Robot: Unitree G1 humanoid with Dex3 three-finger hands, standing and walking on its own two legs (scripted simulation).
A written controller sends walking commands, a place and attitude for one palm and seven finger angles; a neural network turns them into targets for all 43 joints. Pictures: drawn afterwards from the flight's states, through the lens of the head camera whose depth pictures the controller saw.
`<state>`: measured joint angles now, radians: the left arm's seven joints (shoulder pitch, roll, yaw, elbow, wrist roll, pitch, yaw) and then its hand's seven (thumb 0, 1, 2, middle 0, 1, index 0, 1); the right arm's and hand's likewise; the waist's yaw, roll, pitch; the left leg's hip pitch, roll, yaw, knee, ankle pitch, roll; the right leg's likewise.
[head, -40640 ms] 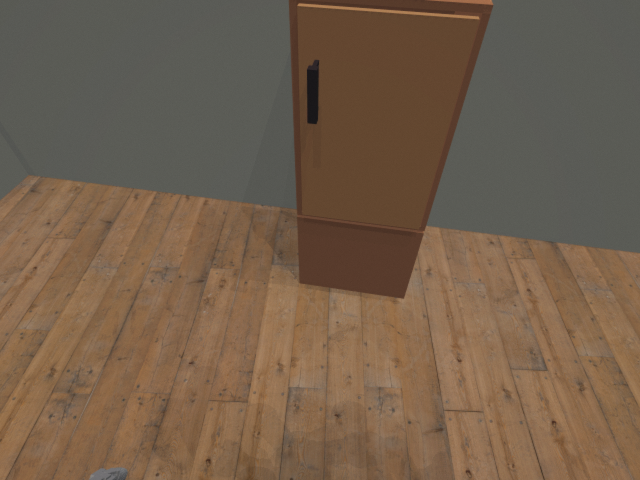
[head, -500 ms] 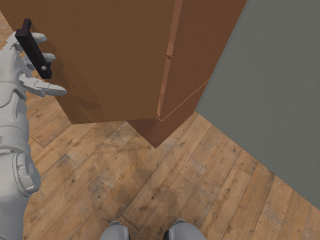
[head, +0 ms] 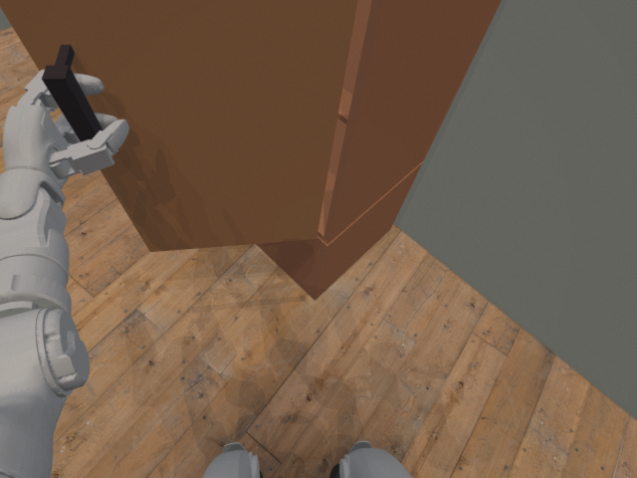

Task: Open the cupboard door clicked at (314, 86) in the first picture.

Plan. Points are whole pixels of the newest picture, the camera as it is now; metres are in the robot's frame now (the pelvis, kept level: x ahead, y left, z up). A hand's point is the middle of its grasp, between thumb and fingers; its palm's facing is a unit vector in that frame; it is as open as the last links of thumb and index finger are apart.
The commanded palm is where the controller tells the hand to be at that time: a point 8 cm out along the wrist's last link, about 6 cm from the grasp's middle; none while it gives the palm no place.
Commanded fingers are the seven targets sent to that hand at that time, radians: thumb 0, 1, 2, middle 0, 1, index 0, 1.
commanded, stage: close the thumb around the handle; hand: left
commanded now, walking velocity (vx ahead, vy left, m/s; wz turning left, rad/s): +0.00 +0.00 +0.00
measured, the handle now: (85, 107) +0.55 +0.26 +0.10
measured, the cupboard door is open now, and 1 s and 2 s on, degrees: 52 80 100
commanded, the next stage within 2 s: pull the door open along its arc in 0.20 s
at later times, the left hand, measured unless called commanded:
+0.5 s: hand (98, 145) +0.49 +0.23 +0.10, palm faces +0.06 -1.00 -0.01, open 5.9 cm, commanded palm +0.44 +0.28 +0.10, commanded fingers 0.00 0.90 0.90 -0.40 -1.35 -0.40 -1.35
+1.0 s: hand (152, 243) +0.36 +0.15 +0.11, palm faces +0.35 -0.93 +0.06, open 6.3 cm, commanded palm +0.29 +0.22 +0.10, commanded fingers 0.00 0.90 0.90 -0.40 -1.35 -0.40 -1.35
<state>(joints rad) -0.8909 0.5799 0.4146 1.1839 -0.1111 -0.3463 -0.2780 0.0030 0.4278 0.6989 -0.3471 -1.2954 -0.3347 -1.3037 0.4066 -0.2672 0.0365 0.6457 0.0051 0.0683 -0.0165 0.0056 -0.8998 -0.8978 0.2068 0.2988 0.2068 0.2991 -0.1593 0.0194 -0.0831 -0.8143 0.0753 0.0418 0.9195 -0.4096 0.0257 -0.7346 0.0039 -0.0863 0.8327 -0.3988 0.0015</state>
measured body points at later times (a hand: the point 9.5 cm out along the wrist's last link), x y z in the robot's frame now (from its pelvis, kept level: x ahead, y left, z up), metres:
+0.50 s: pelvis +0.00 +0.00 +0.00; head +0.10 +0.02 +0.44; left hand +0.48 +0.28 +0.10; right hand +0.01 -0.27 -0.11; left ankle +0.01 +0.10 -0.69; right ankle +0.00 -0.13 -0.69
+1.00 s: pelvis +0.01 -0.01 +0.02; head +0.04 -0.01 +0.47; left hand +0.33 +0.20 +0.10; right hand +0.18 -0.23 -0.07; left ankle +0.01 +0.10 -0.69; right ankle +0.00 -0.13 -0.69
